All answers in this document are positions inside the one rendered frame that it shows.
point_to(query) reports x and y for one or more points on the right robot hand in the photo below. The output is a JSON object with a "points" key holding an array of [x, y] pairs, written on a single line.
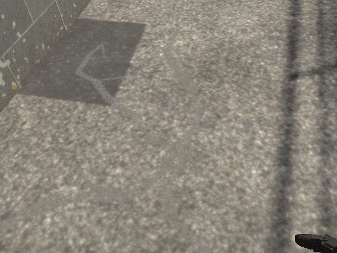
{"points": [[319, 243]]}

